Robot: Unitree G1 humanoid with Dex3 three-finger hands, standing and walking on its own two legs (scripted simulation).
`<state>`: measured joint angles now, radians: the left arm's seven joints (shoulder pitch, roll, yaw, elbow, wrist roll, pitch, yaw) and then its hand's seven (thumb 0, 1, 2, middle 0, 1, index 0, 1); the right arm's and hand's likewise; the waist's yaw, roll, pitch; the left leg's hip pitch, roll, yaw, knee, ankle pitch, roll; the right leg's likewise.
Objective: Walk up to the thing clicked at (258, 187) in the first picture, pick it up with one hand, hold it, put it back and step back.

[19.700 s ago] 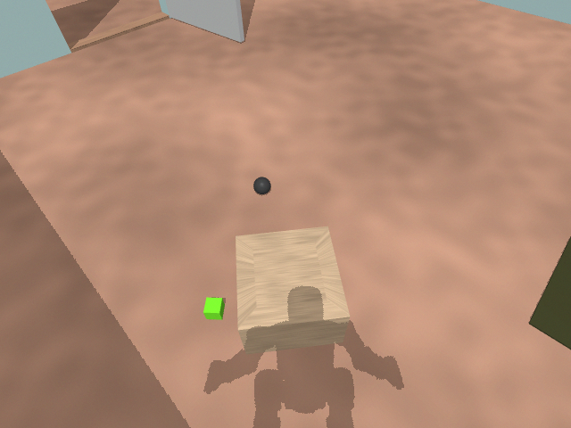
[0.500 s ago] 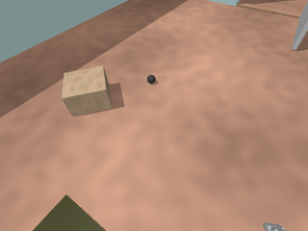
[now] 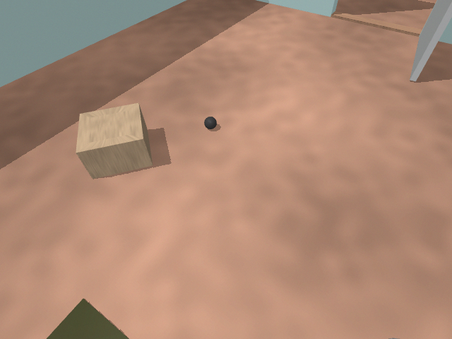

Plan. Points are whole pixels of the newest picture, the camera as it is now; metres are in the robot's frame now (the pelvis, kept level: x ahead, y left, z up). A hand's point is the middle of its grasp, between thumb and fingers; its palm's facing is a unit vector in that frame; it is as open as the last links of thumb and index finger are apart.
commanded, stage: walk up
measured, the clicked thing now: (210, 122) +1.51 +0.14 -0.74
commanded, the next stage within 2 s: stand in 0.56 s
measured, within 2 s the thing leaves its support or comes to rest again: neither
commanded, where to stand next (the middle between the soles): +0.08 -0.01 m, yaw -3 degrees
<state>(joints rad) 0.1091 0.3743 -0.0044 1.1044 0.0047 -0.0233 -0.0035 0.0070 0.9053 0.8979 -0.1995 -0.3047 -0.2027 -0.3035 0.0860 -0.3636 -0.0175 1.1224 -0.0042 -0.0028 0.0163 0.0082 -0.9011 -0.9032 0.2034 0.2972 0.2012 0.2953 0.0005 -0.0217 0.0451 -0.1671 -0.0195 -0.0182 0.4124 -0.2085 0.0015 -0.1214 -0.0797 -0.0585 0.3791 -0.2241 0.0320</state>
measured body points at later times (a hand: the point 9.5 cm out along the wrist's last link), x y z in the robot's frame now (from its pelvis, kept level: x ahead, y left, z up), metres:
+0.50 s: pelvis +0.00 -0.02 +0.00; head +0.01 -0.02 +0.45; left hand +0.08 +0.29 -0.12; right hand +0.08 -0.32 -0.14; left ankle +0.01 +0.13 -0.74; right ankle -0.01 -0.13 -0.75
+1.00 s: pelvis -0.01 -0.04 +0.00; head +0.00 -0.05 +0.45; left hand +0.08 +0.26 -0.12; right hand +0.07 -0.33 -0.14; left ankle +0.01 +0.13 -0.74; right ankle -0.01 -0.13 -0.75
